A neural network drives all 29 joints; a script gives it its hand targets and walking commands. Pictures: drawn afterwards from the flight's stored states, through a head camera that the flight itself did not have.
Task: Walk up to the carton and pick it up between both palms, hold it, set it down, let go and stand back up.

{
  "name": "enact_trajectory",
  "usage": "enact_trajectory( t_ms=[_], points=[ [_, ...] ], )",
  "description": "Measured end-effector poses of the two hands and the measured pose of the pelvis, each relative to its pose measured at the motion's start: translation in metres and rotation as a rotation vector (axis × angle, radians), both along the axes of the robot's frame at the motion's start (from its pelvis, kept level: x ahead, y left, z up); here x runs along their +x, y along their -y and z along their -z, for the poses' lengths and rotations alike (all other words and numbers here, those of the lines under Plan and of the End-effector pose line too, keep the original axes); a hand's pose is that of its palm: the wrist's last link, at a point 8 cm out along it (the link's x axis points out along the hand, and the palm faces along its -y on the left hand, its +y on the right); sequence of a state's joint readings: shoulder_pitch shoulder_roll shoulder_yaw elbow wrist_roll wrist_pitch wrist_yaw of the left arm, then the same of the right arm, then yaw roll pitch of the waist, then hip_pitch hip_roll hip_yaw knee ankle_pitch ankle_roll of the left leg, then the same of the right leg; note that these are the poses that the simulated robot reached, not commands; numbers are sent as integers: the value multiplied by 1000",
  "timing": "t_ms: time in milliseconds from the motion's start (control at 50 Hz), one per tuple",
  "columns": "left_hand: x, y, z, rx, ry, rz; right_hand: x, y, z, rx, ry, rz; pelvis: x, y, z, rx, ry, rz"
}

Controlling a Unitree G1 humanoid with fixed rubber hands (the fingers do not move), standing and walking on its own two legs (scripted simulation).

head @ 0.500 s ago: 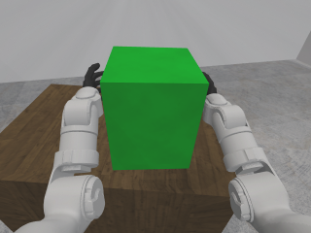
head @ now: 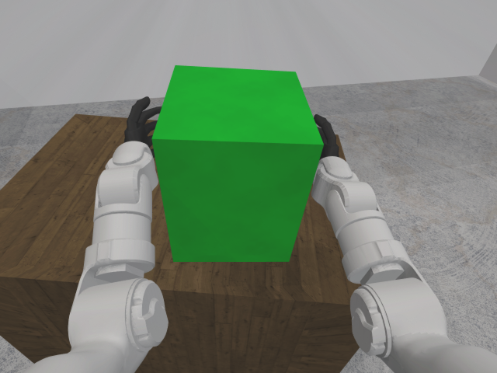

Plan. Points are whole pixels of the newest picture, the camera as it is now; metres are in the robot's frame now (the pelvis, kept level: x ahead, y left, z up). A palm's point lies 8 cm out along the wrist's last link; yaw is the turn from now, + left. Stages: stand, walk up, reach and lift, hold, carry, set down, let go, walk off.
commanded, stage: set down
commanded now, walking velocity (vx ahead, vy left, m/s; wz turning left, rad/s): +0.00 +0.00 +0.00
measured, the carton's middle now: (234, 167) +0.42 +0.00 +0.16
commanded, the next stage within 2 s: none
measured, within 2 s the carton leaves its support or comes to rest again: neither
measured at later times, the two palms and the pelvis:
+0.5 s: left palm (157, 152) +0.43 +0.12 +0.18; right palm (328, 185) +0.38 -0.16 +0.14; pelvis +0.02 +0.01 +0.00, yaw +0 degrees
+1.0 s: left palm (160, 163) +0.45 +0.12 +0.15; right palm (321, 196) +0.39 -0.16 +0.11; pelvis +0.02 +0.01 +0.00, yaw +0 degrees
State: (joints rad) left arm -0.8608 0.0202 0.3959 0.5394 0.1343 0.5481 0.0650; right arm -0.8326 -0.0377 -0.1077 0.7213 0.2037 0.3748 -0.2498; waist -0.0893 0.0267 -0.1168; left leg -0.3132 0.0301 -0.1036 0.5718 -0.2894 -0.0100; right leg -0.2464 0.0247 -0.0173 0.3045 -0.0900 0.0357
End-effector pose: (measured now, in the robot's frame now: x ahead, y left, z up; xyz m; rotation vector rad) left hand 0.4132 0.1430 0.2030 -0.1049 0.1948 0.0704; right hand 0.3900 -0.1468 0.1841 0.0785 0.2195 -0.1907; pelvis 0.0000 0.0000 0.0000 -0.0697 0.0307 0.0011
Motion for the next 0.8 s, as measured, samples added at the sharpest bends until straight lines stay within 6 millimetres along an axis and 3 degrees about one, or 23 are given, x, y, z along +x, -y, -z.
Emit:
enact_trajectory(
  t_ms=[160,280,580,800],
  points=[
    [21,16,15,95,14,70,2,12,35,-8,4,52,11,-5,-1,-6,-15,0],
    [30,30,14,161,28,123,-3,22,45,-26,7,88,20,-8,-1,-10,-24,0],
    [18,16,23,112,20,103,-10,10,45,-36,4,74,16,-8,-1,-10,1,-2],
    [20,11,41,65,-2,93,-7,5,61,-6,-11,78,15,-8,-1,-10,4,-2]
  ],
)
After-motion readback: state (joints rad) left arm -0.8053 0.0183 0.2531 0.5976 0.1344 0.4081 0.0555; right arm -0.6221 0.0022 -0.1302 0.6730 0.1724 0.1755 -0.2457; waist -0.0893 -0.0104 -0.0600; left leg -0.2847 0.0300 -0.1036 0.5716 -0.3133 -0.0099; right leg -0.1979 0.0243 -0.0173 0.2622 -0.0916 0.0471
